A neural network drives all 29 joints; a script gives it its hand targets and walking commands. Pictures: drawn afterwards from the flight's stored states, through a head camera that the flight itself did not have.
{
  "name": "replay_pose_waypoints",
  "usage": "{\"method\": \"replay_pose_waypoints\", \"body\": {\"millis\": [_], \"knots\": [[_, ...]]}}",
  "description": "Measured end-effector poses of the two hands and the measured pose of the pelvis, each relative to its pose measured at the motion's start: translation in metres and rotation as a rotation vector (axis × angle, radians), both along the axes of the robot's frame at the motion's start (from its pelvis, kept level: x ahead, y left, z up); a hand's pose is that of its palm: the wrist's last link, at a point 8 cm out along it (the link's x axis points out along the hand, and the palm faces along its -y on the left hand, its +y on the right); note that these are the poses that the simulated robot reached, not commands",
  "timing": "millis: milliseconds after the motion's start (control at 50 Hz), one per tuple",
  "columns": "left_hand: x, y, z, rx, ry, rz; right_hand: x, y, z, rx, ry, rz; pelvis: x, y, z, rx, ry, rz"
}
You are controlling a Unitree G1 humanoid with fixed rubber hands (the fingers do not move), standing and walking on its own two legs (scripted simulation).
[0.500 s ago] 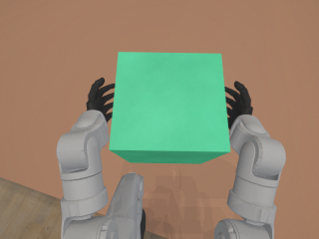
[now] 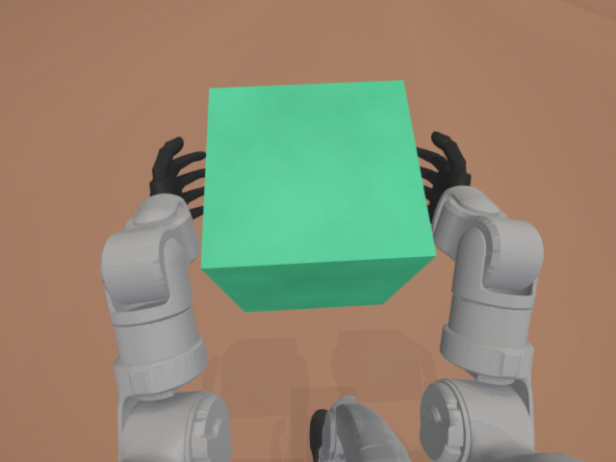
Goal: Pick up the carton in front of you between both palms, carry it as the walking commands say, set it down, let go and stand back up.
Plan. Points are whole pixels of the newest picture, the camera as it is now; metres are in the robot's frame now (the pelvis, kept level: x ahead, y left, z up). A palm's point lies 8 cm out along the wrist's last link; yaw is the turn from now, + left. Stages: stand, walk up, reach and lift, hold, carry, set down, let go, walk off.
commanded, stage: carry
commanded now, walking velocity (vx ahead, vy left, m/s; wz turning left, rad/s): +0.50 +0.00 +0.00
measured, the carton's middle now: (311, 215) +0.39 -0.03 +0.11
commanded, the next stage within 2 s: none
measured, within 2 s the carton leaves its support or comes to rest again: neither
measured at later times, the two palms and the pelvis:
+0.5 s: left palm (164, 101) +0.69 +0.20 +0.08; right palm (330, 100) +0.70 -0.10 +0.09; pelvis +0.36 +0.03 -0.01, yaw +1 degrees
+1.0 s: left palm (183, 32) +0.91 +0.18 +0.11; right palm (323, 34) +0.93 -0.11 +0.11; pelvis +0.69 +0.02 +0.01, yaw +1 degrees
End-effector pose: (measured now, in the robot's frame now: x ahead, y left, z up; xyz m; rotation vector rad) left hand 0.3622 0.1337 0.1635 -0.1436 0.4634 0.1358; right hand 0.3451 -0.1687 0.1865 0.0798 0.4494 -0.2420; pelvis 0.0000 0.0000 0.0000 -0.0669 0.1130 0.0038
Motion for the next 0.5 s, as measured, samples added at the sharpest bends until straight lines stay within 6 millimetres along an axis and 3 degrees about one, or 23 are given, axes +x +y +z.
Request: {"method": "replay_pose_waypoints", "body": {"millis": [120,200,340,440,500], "knots": [[0.088,0.028,0.004,-0.001,0.020,0.080,0.121,0.030,-0.005,0.016,0.019,0.123,0.110,-0.010,-0.026,0.028,-0.040,0.046],[0.133,0.053,-0.011,-0.002,0.090,0.158,0.188,0.055,-0.026,0.040,0.093,0.171,0.154,-0.012,-0.027,0.013,-0.038,0.028],[0.219,0.068,-0.037,-0.054,0.166,0.181,0.273,0.073,-0.051,0.087,0.171,0.158,0.236,-0.004,-0.008,0.036,-0.021,0.049],[0.290,0.068,-0.061,-0.067,0.191,0.141,0.330,0.071,-0.075,0.090,0.193,0.111,0.312,0.020,-0.010,0.052,-0.022,0.049],[0.326,0.067,-0.079,-0.053,0.220,0.094,0.350,0.069,-0.098,0.082,0.226,0.071,0.356,0.033,-0.009,0.073,-0.018,0.012]]}}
